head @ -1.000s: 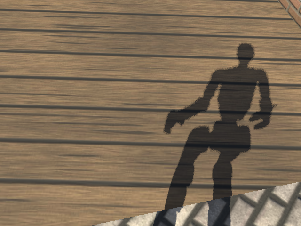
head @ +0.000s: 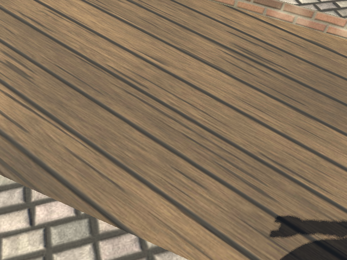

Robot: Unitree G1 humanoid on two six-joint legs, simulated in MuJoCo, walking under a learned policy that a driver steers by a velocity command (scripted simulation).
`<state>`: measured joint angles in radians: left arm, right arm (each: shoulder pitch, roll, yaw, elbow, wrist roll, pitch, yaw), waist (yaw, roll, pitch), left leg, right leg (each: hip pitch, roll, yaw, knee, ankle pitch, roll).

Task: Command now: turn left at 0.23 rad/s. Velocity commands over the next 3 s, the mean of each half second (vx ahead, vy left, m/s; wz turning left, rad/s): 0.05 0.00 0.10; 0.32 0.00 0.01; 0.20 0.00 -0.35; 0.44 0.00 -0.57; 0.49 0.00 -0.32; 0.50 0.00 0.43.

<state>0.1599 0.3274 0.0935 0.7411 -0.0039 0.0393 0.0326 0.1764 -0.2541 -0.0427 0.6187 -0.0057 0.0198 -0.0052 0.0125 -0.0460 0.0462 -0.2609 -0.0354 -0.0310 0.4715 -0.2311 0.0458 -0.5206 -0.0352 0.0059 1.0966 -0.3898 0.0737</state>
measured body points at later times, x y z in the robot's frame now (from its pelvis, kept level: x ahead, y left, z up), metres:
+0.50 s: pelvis +0.02 -0.02 -0.01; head +0.01 -0.02 +0.44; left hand +0.10 +0.24 -0.13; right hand +0.12 -0.28 -0.13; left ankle +0.01 +0.09 -0.73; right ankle +0.00 -0.15 -0.74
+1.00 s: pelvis +0.21 -0.03 -0.02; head +0.24 -0.03 +0.43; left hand +0.43 +0.20 -0.09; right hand +0.18 -0.30 -0.16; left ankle +0.03 +0.09 -0.72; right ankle +0.31 -0.13 -0.74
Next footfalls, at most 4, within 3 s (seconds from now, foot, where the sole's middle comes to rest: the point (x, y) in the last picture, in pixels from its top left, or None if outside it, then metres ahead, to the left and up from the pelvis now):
0.20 right None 0.04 -0.15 -0.78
0.96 right None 0.35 -0.13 -0.78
1.42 left None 0.36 0.10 -0.78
2.04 right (241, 239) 0.60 -0.32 -0.93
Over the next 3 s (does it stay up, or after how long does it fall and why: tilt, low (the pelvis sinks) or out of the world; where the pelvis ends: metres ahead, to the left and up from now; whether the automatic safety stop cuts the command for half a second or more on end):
stays up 1.02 -0.49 -0.16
